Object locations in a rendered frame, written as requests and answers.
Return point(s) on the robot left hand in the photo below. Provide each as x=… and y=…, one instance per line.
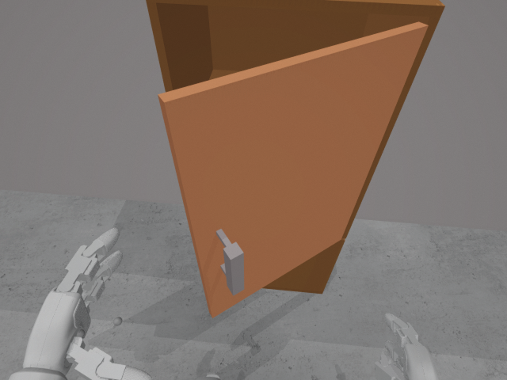
x=53, y=343

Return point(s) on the handle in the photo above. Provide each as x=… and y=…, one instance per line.
x=233, y=266

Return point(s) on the cupboard door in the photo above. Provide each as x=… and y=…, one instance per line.
x=276, y=155

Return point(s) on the robot right hand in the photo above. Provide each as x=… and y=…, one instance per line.
x=414, y=362

